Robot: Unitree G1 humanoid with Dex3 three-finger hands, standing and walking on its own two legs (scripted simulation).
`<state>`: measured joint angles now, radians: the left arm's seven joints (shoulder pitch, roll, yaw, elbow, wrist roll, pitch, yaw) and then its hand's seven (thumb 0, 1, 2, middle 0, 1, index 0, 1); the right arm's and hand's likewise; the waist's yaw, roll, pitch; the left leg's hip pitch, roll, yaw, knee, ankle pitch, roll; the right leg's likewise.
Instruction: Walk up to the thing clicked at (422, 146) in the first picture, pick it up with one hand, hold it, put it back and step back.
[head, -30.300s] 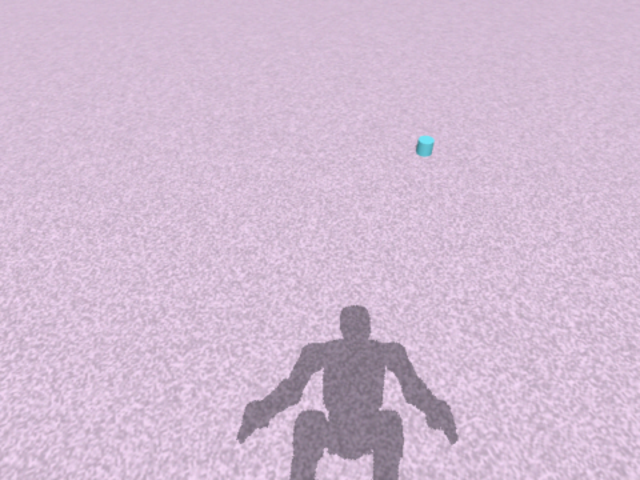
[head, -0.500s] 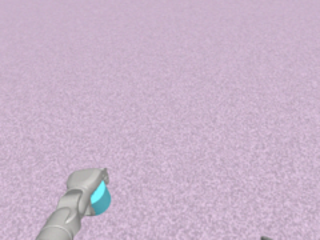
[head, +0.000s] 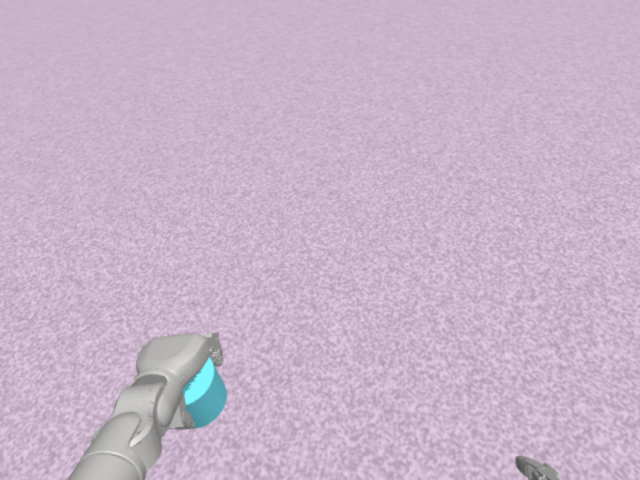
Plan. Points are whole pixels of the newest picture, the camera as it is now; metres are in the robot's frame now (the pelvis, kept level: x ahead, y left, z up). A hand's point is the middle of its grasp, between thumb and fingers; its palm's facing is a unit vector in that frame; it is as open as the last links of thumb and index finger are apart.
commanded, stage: hold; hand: left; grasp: from above
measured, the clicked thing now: (191, 388) +0.30 +0.22 -0.08
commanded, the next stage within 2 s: crouch in 0.78 s
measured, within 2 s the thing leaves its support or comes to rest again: neither
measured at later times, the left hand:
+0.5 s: hand (183, 381) +0.30 +0.22 -0.04, palm faces -0.46 -0.06 -0.88, open 10.9 cm
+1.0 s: hand (182, 376) +0.30 +0.22 -0.04, palm faces -0.46 -0.06 -0.89, open 10.9 cm
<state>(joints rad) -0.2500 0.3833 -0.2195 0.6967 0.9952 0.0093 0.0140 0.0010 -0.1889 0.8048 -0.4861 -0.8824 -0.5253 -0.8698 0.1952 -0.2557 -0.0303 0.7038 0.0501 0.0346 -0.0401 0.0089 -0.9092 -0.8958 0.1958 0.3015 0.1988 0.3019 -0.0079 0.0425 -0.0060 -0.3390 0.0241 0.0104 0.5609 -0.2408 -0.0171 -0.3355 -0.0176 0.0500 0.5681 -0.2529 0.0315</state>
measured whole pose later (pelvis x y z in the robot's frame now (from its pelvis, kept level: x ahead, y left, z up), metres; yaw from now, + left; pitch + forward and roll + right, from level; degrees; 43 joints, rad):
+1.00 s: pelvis +0.02 +0.00 +0.01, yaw +0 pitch +1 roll +0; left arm -0.22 0.40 -0.21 0.63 0.99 0.00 -0.04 0.00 -0.18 0.80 -0.48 -0.88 -0.52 -0.87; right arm 0.17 -0.25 -0.03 0.70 0.06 0.06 -0.05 0.01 -0.90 -0.90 0.20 0.30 0.20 0.30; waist 0.00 0.05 0.00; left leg -0.27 0.02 0.01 0.49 -0.23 -0.02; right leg -0.26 -0.02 0.05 0.50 -0.25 0.03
